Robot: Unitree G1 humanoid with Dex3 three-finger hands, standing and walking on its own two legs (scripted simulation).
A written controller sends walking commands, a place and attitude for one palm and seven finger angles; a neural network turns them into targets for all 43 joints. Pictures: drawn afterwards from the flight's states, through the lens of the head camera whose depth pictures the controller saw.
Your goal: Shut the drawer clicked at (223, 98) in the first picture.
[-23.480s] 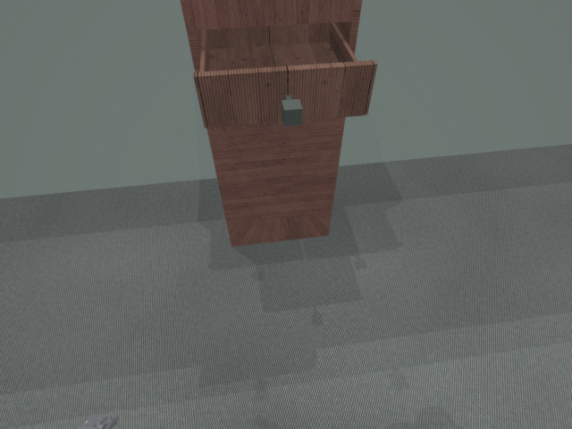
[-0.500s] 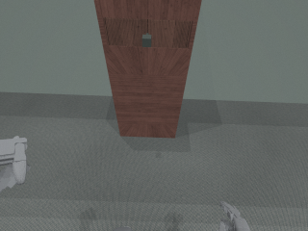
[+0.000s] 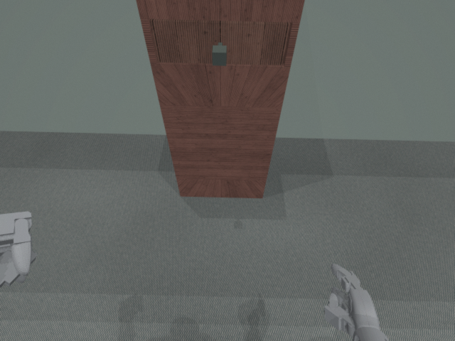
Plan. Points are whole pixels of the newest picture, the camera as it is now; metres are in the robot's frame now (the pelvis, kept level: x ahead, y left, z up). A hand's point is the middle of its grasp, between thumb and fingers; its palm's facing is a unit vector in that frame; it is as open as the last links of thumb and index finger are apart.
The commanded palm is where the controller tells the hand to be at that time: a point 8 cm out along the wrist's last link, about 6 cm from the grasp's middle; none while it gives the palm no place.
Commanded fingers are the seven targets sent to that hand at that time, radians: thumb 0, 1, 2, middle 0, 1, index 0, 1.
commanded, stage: let the arm hang, fingers relaxed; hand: left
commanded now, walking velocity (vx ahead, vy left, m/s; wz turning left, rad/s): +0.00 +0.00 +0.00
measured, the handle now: (219, 51) +0.83 +0.07 +0.07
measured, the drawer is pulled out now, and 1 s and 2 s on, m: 0.00 0.00 0.00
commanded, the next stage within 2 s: look to check the result in 1.10 s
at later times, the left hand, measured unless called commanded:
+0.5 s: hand out of the picture -0.07 +0.21 -0.17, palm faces +0.06 -0.97 -0.24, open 4.4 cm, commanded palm none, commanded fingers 0.00 0.90 0.90 -0.36 -0.47 -0.36 -0.47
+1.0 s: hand out of the picture -0.01 +0.19 -0.17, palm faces +0.04 -0.98 -0.21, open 7.3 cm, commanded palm none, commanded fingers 0.00 0.90 0.90 -0.20 -0.30 -0.20 -0.30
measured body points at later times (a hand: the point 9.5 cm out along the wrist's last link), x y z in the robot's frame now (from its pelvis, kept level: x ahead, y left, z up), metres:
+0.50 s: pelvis -0.04 +0.01 +0.00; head -0.02 +0.02 +0.45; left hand -0.07 +0.27 -0.16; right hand -0.02 -0.24 -0.15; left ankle +0.01 +0.11 -0.74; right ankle -0.02 -0.10 -0.74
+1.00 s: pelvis -0.03 +0.01 +0.00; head -0.02 +0.01 +0.45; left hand -0.01 +0.24 -0.15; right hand -0.02 -0.22 -0.16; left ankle +0.01 +0.11 -0.74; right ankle -0.02 -0.10 -0.74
